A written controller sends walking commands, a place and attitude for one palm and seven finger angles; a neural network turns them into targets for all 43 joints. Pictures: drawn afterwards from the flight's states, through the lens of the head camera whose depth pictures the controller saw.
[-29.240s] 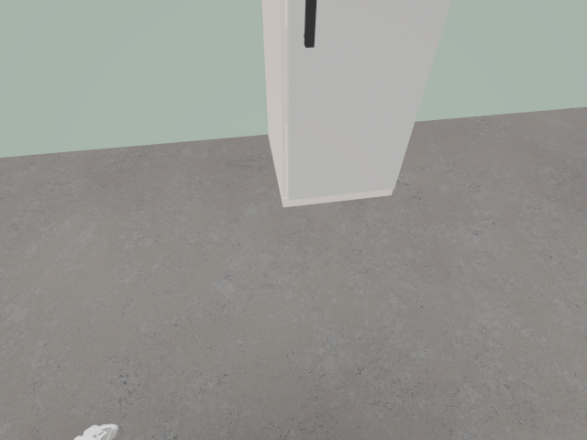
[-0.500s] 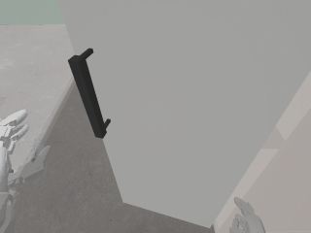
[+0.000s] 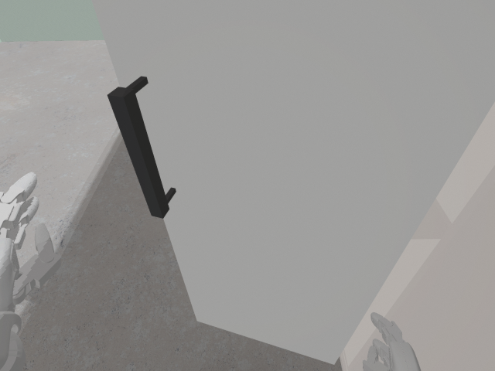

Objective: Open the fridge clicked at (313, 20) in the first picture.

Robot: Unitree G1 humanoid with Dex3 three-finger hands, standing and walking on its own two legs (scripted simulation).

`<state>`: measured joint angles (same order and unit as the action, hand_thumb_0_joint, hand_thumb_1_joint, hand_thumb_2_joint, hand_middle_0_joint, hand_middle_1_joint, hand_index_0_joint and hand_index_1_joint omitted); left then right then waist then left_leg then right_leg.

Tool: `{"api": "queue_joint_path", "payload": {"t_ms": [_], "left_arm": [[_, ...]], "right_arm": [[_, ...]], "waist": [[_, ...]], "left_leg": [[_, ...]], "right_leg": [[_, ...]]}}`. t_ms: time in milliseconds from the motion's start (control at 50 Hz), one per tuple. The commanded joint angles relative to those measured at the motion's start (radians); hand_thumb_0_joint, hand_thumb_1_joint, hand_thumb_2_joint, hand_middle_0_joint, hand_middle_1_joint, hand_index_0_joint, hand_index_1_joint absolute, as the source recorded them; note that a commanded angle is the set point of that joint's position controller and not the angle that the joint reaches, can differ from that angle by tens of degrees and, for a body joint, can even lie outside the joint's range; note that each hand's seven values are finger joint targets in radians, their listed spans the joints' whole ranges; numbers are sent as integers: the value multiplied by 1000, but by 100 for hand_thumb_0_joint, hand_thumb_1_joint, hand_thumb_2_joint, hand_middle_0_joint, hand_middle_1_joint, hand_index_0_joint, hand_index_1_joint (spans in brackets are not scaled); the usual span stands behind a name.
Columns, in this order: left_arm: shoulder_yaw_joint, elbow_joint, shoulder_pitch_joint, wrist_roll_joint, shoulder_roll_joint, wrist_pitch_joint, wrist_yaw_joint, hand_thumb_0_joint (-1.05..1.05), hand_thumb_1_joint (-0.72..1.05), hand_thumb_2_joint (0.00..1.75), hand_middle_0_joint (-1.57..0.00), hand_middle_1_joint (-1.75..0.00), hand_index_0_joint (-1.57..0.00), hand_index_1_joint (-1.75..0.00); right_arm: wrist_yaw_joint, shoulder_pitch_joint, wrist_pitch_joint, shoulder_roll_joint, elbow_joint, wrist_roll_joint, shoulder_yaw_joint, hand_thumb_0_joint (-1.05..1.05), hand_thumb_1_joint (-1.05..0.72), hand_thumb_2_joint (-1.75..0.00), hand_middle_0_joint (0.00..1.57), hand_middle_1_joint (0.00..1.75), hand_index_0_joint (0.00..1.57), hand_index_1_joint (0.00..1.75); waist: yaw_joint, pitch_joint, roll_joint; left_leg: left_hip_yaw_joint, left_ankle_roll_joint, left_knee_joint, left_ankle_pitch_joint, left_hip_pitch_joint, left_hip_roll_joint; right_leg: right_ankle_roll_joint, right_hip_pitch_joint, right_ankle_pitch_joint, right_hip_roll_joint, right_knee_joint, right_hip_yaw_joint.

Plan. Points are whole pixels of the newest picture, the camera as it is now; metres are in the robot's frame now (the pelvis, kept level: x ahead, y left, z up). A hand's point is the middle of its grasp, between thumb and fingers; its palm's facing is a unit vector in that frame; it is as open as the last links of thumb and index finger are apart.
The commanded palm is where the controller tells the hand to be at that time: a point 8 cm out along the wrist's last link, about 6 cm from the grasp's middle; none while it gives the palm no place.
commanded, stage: step back with the hand held close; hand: left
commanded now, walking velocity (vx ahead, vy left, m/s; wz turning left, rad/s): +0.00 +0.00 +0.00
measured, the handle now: (151, 154) +0.40 +0.23 +0.16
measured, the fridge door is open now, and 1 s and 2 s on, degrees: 73 73 73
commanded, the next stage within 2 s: stop stepping back and stand still in 1.40 s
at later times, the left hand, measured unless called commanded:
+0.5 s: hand (41, 274) +0.17 +0.28 +0.15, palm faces +0.39 -0.78 -0.48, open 7.4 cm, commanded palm +0.11 +0.32 +0.18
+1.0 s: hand out of the picture +0.09 +0.30 +0.16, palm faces +0.47 -0.76 -0.45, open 7.4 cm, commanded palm +0.03 +0.33 +0.18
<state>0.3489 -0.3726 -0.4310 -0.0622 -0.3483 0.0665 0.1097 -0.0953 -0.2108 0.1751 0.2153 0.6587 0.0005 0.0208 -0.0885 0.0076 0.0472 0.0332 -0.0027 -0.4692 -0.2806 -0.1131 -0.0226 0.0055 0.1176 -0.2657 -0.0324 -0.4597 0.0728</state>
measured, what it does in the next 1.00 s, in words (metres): shifts its weight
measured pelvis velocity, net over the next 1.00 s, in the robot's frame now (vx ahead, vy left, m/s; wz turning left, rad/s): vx -0.10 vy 0.02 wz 0.02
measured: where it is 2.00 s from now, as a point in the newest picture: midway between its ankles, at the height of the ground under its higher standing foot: outside the picture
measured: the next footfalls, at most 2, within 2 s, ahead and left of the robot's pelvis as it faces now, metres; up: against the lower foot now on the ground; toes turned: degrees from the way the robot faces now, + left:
right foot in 1.38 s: -0.23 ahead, -0.05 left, +0.00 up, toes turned -2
left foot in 1.80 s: -0.17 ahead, +0.16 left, +0.00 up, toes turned -1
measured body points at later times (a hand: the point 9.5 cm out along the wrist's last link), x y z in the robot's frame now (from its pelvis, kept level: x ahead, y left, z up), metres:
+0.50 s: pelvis -0.04 +0.02 -0.01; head -0.02 +0.03 +0.44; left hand +0.14 +0.32 +0.18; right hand +0.13 -0.22 -0.08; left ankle -0.01 +0.12 -0.74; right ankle -0.01 -0.12 -0.74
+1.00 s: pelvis -0.10 +0.02 -0.02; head -0.08 +0.05 +0.43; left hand +0.06 +0.34 +0.18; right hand +0.08 -0.21 -0.09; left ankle -0.01 +0.12 -0.74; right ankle -0.05 -0.11 -0.74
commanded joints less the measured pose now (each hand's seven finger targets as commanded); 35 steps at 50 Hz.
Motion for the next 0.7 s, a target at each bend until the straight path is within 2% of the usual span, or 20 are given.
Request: {"api": "queue_joint_path", "payload": {"t_ms": [0, 20, 40, 60, 80, 100, 120, 160, 220, 240, 280, 340, 360, 460, 520, 540, 560, 620, 640, 680], "left_arm": [[124, -209, 101, -3, -203, 72, 21, 0, 90, 90, -20, -30, -20, -30], [121, -213, 103, -2, -201, 73, 21, 0, 90, 90, -20, -30, -20, -30], [128, -213, 96, -3, -208, 73, 21, 0, 90, 90, -20, -30, -20, -30], [78, -240, 130, 1, -171, 76, 16, 0, 90, 90, -20, -30, -20, -30], [206, -306, 278, -1, -288, 123, 28, 0, 90, 90, -20, -30, -20, -30], [145, -186, 164, 6, -207, 127, 20, 0, 90, 90, -20, -30, -20, -30], [121, -148, 88, 13, -173, 126, 17, 0, 90, 90, -20, -30, -20, -30], [129, -194, 52, 18, -183, 142, 20, 0, 90, 90, -20, -30, -20, -30], [157, -256, -19, 16, -204, 156, 32, 0, 90, 90, -20, -30, -20, -30], [180, -287, -38, 17, -223, 160, 37, 0, 90, 90, -20, -30, -20, -30], [194, -316, -65, 14, -229, 165, 43, 0, 90, 90, -20, -30, -20, -30], [221, -353, -84, 14, -253, 173, 50, 0, 90, 90, -20, -30, -20, -30], [216, -342, -98, 12, -241, 172, 51, 0, 90, 90, -20, -30, -20, -30], [209, -336, -99, 17, -225, 180, 52, 0, 90, 90, -20, -30, -20, -30], [206, -318, -68, 22, -217, 187, 53, 0, 90, 90, -20, -30, -20, -30], [214, -325, -55, 26, -228, 191, 54, 0, 90, 90, -20, -30, -20, -30], [205, -313, -56, 25, -220, 192, 54, 0, 90, 90, -20, -30, -20, -30], [190, -332, -21, 30, -223, 207, 58, 0, 90, 90, -20, -30, -20, -30], [206, -356, 0, 32, -247, 212, 61, 0, 90, 90, -20, -30, -20, -30], [196, -365, 2, 34, -234, 223, 65, 0, 90, 90, -20, -30, -20, -30]], "right_arm": [[-6, 129, 62, 109, -167, -1, -40, 0, -90, -90, 20, 30, 20, 30], [-7, 129, 63, 107, -168, -3, -41, 0, -90, -90, 20, 30, 20, 30], [-8, 129, 65, 114, -165, 0, -43, 0, -90, -90, 20, 30, 20, 30], [-6, 132, 68, 110, -168, 0, -39, 0, -90, -90, 20, 30, 20, 30], [-2, 137, 36, 122, -199, -9, -33, 0, -90, -90, 20, 30, 20, 30], [1, 116, 15, 109, -164, -1, -32, 0, -90, -90, 20, 30, 20, 30], [6, 107, -4, 110, -171, 1, -37, 0, -90, -90, 20, 30, 20, 30], [7, 111, -31, 117, -192, 0, -45, 0, -90, -90, 20, 30, 20, 30], [7, 116, -57, 115, -229, -2, -52, 0, -90, -90, 20, 30, 20, 30], [3, 124, -63, 122, -235, -2, -55, 0, -90, -90, 20, 30, 20, 30], [2, 123, -72, 114, -255, -6, -55, 0, -90, -90, 20, 30, 20, 30], [-3, 123, -75, 119, -269, -5, -58, 0, -90, -90, 20, 30, 20, 30], [-3, 114, -75, 113, -271, -8, -57, 0, -90, -90, 20, 30, 20, 30], [-3, 95, -59, 125, -270, -8, -60, 0, -90, -90, 20, 30, 20, 30], [-2, 87, -46, 129, -267, -9, -60, 0, -90, -90, 20, 30, 20, 30], [-5, 84, -41, 133, -263, -8, -64, 0, -90, -90, 20, 30, 20, 30], [-3, 75, -39, 125, -260, -9, -61, 0, -90, -90, 20, 30, 20, 30], [3, 63, -29, 123, -248, -4, -59, 0, -90, -90, 20, 30, 20, 30], [2, 64, -26, 130, -243, 0, -61, 0, -90, -90, 20, 30, 20, 30], [1, 68, -16, 126, -239, 2, -53, 0, -90, -90, 20, 30, 20, 30]], "waist": [[5, -57, 17], [6, -51, 31], [4, -56, 1], [11, -64, 14], [45, 48, -33], [64, 48, -93], [62, 23, -132], [61, -64, -93], [59, -123, -37], [54, -149, 2], [54, -177, 4], [52, -179, 51], [55, -180, 39], [63, -147, 68], [68, -92, 45], [70, -92, 33], [75, -87, -8], [84, -50, -75], [84, -56, -63], [85, -61, -3]], "left_leg": [[-21, 29, 72, 202, -15, -13], [-18, 29, 70, 198, -12, -13], [-20, 32, 68, 217, -14, -14], [-19, 34, 66, 218, -4, -13], [-19, 48, 24, 131, -82, -31], [-30, 46, -8, 98, -88, -23], [-26, 44, -30, 104, -81, -24], [-30, 42, -25, 184, -72, -35], [-39, 43, 8, 276, -75, -55], [-50, 45, 20, 341, -65, -68], [-72, 49, 36, 383, -88, -85], [-91, 55, 55, 366, -150, -99], [-92, 55, 58, 350, -167, -102], [-117, 70, 96, 166, -306, -118], [-118, 83, 106, -80, -439, -114], [-115, 82, 96, -116, -443, -102], [-108, 77, 72, -156, -445, -84], [-87, 61, -14, -244, -383, -37], [-94, 59, -17, -226, -357, -36], [-122, 63, 40, -223, -353, -54]], "right_leg": [[-18, 15, 160, -13, 76, -21], [-19, 22, 158, -13, 76, -23], [-19, 13, 177, -13, 80, -20], [-16, 15, 181, -18, 78, -22], [-16, 105, 228, -67, 153, -150], [-26, 126, 217, -99, 166, -160], [-30, 130, 232, -113, 162, -166], [-34, 79, 333, -129, 104, -144], [-16, 55, 343, -100, 46, -115], [-12, 36, 376, -90, 20, -99], [-1, 12, 370, -62, -21, -81], [2, -13, 357, -43, -57, -75], [4, -17, 349, -39, -67, -73], [7, -47, 279, -20, -114, -79], [5, -58, 200, -23, -115, -105], [2, -53, 204, -29, -96, -120], [-5, -26, 163, -44, -66, -142], [-35, 138, -77, -93, 70, -218], [-43, 159, -102, -101, 81, -220], [-29, 161, -108, -69, 43, -172]]}}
